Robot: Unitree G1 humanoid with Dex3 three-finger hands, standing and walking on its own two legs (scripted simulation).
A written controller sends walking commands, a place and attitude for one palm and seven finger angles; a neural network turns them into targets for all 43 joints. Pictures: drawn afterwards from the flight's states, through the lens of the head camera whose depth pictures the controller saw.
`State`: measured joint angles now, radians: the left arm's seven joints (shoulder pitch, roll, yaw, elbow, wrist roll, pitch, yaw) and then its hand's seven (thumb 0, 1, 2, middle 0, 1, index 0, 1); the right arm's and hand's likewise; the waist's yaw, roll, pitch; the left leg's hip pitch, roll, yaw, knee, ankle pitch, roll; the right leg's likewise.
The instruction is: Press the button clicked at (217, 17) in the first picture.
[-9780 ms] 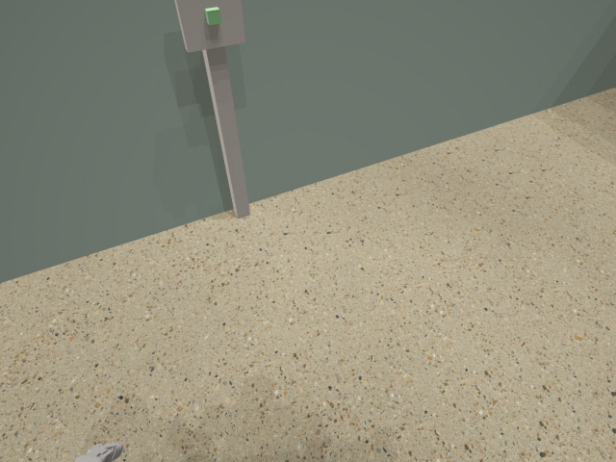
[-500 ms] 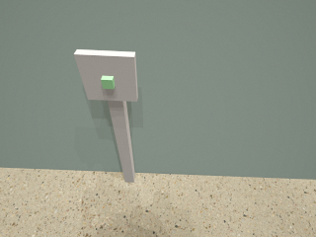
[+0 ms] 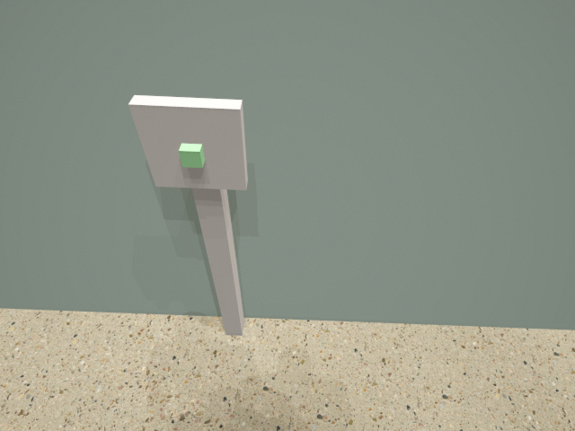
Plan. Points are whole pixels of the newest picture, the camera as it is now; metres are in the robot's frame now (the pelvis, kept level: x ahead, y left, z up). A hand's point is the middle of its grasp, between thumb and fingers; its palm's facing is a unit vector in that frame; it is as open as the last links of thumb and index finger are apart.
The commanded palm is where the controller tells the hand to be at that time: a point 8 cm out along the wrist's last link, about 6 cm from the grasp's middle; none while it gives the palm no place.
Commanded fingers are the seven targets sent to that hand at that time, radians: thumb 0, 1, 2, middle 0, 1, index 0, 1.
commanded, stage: shuffle to correct the standing spot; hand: left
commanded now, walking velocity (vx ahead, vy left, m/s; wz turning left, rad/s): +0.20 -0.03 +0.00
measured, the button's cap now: (192, 154) +0.54 +0.21 +0.09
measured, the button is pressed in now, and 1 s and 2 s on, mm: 0 0 0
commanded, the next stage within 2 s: come to a stop and stand still in 0.12 s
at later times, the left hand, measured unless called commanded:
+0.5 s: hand out of the picture +0.03 +0.14 -0.18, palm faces +0.06 -0.99 -0.15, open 7.4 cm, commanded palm none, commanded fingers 0.00 0.90 0.90 -0.20 -0.30 -0.20 -0.30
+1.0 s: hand out of the picture +0.09 +0.23 -0.15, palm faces +0.01 -0.96 -0.29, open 7.4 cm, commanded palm none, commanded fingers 0.00 0.90 0.90 -0.20 -0.30 -0.20 -0.30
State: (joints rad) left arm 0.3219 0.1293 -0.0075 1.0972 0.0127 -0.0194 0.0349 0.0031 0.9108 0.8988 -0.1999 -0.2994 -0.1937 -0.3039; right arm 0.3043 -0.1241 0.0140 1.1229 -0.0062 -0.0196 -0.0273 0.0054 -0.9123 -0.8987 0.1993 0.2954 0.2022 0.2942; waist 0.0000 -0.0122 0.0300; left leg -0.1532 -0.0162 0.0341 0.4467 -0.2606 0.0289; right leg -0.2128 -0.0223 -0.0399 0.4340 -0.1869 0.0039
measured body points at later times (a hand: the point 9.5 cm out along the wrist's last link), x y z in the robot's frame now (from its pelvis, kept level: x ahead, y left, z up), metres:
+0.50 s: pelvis +0.05 -0.01 +0.00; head +0.07 +0.00 +0.45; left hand +0.03 +0.19 -0.17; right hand +0.04 -0.22 -0.16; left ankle -0.01 +0.10 -0.74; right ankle +0.03 -0.12 -0.74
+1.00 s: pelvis -0.01 +0.01 -0.01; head -0.04 +0.01 +0.44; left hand +0.09 +0.28 -0.13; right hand +0.07 -0.26 -0.14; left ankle -0.01 +0.10 -0.74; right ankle +0.03 -0.12 -0.74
